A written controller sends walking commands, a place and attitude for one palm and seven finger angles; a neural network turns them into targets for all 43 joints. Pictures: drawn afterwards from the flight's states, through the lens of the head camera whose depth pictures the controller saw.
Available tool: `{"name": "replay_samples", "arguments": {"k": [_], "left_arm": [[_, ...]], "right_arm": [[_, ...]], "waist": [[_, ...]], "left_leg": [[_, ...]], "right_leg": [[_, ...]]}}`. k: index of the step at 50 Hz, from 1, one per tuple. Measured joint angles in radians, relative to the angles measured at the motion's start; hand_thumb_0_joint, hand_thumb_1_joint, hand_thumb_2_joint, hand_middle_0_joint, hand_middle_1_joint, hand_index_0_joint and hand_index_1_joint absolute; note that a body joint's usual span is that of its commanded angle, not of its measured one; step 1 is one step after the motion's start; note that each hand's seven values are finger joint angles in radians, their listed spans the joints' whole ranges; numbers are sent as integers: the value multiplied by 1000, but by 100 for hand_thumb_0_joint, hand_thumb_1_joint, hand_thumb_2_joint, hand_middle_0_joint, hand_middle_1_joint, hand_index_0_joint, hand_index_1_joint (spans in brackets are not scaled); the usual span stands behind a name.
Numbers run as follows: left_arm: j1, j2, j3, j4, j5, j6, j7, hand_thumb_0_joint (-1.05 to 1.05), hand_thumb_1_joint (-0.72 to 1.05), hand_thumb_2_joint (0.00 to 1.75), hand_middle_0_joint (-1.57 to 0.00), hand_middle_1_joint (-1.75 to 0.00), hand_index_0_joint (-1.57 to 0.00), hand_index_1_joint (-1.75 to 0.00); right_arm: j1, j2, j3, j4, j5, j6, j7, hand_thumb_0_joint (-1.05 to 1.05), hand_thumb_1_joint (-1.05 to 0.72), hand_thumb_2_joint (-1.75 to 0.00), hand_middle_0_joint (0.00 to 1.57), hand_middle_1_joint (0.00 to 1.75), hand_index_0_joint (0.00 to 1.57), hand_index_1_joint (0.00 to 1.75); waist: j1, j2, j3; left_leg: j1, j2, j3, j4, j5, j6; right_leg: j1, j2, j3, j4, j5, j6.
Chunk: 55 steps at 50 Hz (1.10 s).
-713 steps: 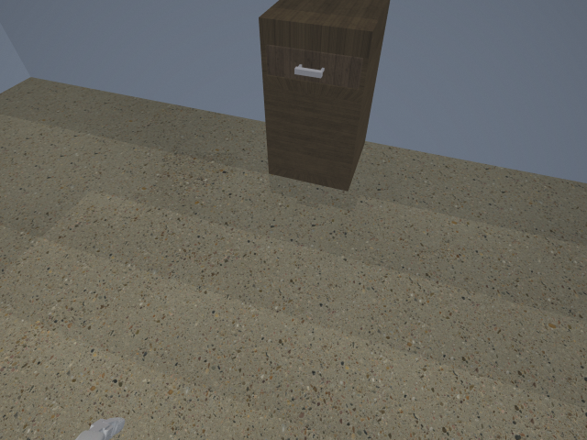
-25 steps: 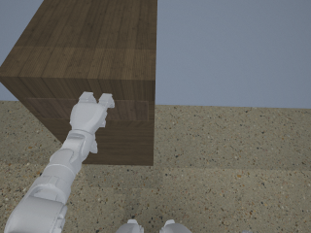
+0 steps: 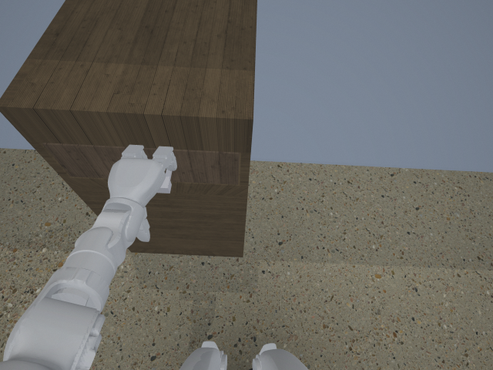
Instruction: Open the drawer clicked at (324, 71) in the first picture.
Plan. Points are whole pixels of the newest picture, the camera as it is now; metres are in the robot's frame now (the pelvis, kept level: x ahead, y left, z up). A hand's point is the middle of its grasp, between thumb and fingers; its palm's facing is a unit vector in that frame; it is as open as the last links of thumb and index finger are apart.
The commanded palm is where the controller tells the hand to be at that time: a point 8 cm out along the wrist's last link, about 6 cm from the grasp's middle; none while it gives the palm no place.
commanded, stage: move the hooked fingers above the handle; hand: left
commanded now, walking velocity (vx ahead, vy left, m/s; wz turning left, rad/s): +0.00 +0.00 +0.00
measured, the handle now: (145, 177) +0.50 +0.20 -0.08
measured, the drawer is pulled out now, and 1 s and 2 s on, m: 0.00 0.00 0.00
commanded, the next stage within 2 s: none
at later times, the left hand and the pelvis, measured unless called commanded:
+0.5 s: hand (146, 195) +0.43 +0.18 -0.03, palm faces -0.15 -0.11 -0.98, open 13.8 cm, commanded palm +0.41 +0.20 +0.03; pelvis +0.01 +0.03 +0.01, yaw -1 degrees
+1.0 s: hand (164, 194) +0.42 +0.14 -0.02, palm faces -0.05 -0.15 -0.99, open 13.8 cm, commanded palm +0.41 +0.19 +0.04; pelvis +0.00 +0.04 +0.01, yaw -1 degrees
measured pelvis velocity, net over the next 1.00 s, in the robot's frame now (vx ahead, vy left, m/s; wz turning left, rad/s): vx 0.00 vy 0.04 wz -0.01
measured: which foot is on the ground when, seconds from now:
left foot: down 0.00-1.00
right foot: down 0.00-1.00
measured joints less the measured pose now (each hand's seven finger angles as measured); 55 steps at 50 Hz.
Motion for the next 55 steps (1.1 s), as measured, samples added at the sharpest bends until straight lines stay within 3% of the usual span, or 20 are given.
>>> {"name": "replay_samples", "arguments": {"k": [4,8,12,15,19,23,26,29,32,35,38,41,44,46,49,51,53,55], "left_arm": [[-18,-2,75,-1,29,25,96,0,-49,30,-32,-120,-32,-120],[-12,-20,76,-1,31,71,148,0,-49,30,-36,-125,-35,-123],[-10,-19,97,43,2,173,122,0,-48,30,-35,-124,-35,-123],[-3,0,75,52,-30,206,66,0,-48,30,-34,-123,-34,-122],[14,-5,-11,24,-67,172,-15,0,-48,30,-33,-121,-33,-121],[25,-49,-59,10,-55,85,-46,0,-49,30,-32,-121,-32,-121],[40,-79,-35,-10,-6,24,-7,0,-49,30,-32,-120,-32,-121],[54,-84,25,-46,50,4,79,0,-49,30,-32,-120,-32,-120],[39,-71,69,-54,74,60,165,0,-49,30,-32,-120,-32,-120],[12,-56,83,-37,48,164,191,0,-49,30,-32,-120,-32,-120],[2,-58,29,-26,-23,273,132,0,-48,30,-31,-120,-32,-120],[15,-79,-57,-36,-87,313,26,0,-48,30,-31,-120,-32,-120],[31,-107,-132,-51,-109,256,-58,-1,-48,30,-31,-120,-32,-120],[34,-127,-152,-55,-87,180,-74,-1,-49,30,-31,-120,-32,-120],[27,-146,-117,-63,-9,73,-23,0,-49,30,-32,-120,-32,-120],[9,-143,-65,-57,41,51,51,0,-49,30,-32,-120,-32,-120],[-14,-126,-12,-46,66,86,129,0,-49,30,-32,-120,-32,-120],[-41,-99,26,-16,69,158,190,0,-49,30,-32,-120,-32,-120]], "right_arm": [[-27,1,-4,-8,-17,8,14,1,-90,-90,20,29,20,30],[-39,16,0,-5,-19,31,27,1,-90,-90,20,29,20,30],[-40,41,19,-3,-6,52,31,1,-90,-90,20,29,20,30],[-22,57,24,-6,4,52,26,1,-90,-90,21,29,20,30],[11,56,18,-1,9,47,19,1,-90,-90,21,29,21,30],[16,41,14,1,6,49,18,1,-90,-90,21,29,21,30],[3,29,6,-11,-5,53,22,1,-90,-90,21,29,21,30],[-18,19,-2,-23,-24,61,28,1,-90,-90,21,29,21,30],[-39,16,-12,-26,-38,72,37,1,-90,-90,21,29,20,30],[-52,21,-18,-12,-34,82,52,1,-90,-90,20,29,20,30],[-46,31,-19,5,-13,95,64,1,-90,-90,20,29,20,30],[-28,47,-9,15,4,105,57,1,-90,-90,21,29,20,30],[-12,61,9,10,8,100,37,1,-90,-90,21,29,21,30],[-10,63,17,0,5,89,25,1,-90,-90,21,29,21,30],[-25,56,22,-21,-6,76,16,1,-90,-90,21,29,21,30],[-41,47,22,-34,-18,74,16,1,-90,-90,21,29,21,30],[-60,38,22,-44,-28,79,17,1,-90,-90,21,29,21,30],[-75,33,18,-45,-31,82,20,1,-90,-90,21,29,21,30]], "waist": [[-12,2,-7],[-2,9,0],[0,11,9],[4,12,14],[17,15,13],[18,8,5],[11,4,-3],[5,7,-10],[8,18,-8],[23,30,4],[42,41,19],[52,37,24],[41,20,24],[30,8,22],[10,1,11],[-1,3,1],[-6,9,-1],[-3,15,6]], "left_leg": [[-59,3,21,46,-21,8],[-53,3,38,41,-24,19],[0,4,46,-7,-9,23],[51,3,39,-50,5,24],[112,-3,20,-91,16,28],[120,-10,11,-83,10,35],[80,-11,18,-48,-3,40],[24,-8,34,0,-20,43],[-20,-7,45,43,-33,45],[-26,-7,47,53,-34,48],[14,-9,36,23,-20,49],[81,-15,20,-32,2,48],[134,-22,4,-73,19,48],[143,-24,0,-77,22,47],[105,-21,9,-44,12,46],[57,-16,24,-6,1,46],[12,-11,41,29,-10,47],[-18,-6,56,49,-15,50]], "right_leg": [[-65,2,13,55,-20,9],[-65,2,30,58,-23,19],[-14,2,47,14,-8,26],[41,1,48,-36,8,28],[113,-5,37,-93,20,31],[126,-10,28,-94,13,36],[85,-10,29,-56,-1,40],[25,-8,37,-2,-18,45],[-21,-7,39,44,-32,51],[-27,-7,39,53,-34,57],[18,-10,34,16,-19,59],[91,-16,27,-46,3,59],[149,-23,18,-91,17,56],[159,-25,14,-96,19,53],[116,-22,17,-58,10,51],[63,-18,24,-13,-1,51],[12,-13,34,31,-11,51],[-25,-10,44,60,-16,56]]}}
